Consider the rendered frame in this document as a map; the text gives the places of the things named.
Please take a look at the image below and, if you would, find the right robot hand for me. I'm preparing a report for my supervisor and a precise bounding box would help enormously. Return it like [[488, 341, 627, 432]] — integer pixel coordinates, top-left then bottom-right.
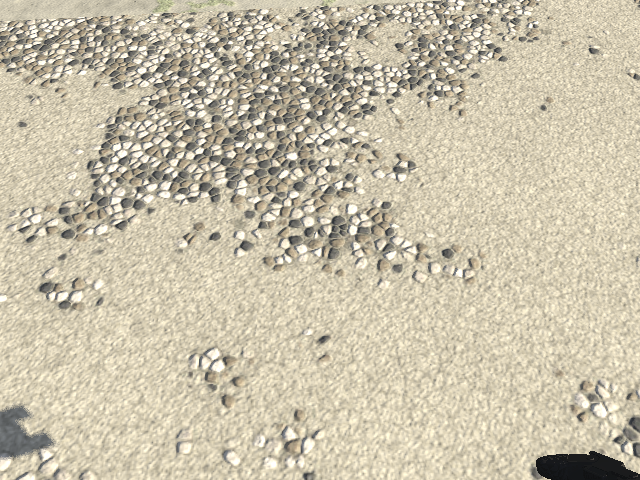
[[536, 451, 640, 480]]

